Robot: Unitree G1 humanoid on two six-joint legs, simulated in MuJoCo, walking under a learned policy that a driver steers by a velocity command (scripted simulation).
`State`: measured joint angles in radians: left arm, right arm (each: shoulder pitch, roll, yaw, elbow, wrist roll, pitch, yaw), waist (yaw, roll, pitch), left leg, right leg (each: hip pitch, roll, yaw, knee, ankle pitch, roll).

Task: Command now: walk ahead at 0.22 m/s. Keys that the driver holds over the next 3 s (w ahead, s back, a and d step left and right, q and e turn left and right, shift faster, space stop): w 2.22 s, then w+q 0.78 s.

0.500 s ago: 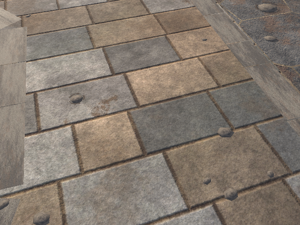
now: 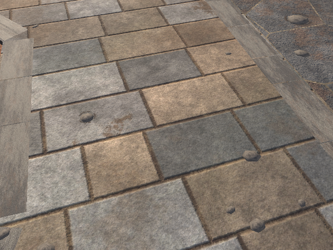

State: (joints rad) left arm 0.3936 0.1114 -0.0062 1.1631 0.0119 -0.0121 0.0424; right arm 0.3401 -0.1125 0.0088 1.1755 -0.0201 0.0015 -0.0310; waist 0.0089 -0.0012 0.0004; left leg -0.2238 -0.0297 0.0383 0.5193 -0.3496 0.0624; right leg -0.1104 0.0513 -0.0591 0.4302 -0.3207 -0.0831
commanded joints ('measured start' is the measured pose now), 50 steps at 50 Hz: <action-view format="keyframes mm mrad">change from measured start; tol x32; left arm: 1 164 144 43 12 3 3 0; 32 -439 97 47 -293 5 -40 -77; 39 152 328 137 -155 53 -73 -37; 50 3 160 68 -123 1 -104 -41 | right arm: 1 -65 -44 -9 -84 -26 -15 17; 10 -127 -74 -44 -184 4 -60 51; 15 381 -263 -109 -49 -5 -72 25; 50 -83 -112 -64 -238 -20 -42 58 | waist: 1 54 -139 251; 15 -173 320 11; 33 -32 90 151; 40 113 -111 -299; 50 -32 -39 96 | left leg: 1 -284 32 36 217 -80 13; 12 75 -6 106 -6 73 4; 16 320 411 -632 -391 -425 170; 36 326 242 -15 -119 1059 93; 38 116 181 23 321 801 66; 40 -362 -35 -72 897 -130 37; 50 -404 157 -24 506 223 -17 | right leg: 1 -108 -360 459 -344 -554 -171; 11 -152 -262 206 -216 -136 -125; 17 -645 -109 76 765 -39 -38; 34 -426 -56 -69 157 249 -33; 37 -84 21 -88 68 204 -91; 39 466 -431 546 -7 -27 -270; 50 -70 -238 157 -330 299 -134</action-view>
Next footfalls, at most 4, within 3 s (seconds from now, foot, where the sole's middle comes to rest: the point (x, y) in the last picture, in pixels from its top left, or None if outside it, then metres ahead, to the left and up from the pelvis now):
0.26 left None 0.15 0.14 -0.78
0.76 right None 0.50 -0.02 -0.78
1.30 left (142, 193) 0.81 0.15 -0.78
1.88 right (179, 143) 1.12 -0.03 -0.78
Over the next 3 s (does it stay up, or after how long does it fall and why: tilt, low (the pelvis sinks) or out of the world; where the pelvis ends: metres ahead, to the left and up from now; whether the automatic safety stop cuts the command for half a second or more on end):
stays up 1.57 0.10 -0.01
